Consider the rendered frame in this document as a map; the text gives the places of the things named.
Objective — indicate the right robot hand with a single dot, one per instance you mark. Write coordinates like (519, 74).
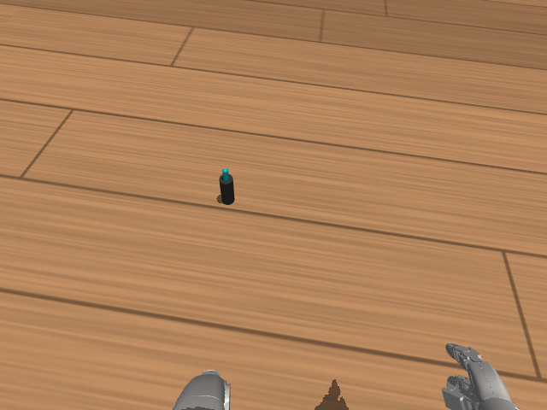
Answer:
(483, 383)

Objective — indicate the bottle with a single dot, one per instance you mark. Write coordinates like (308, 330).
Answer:
(226, 184)

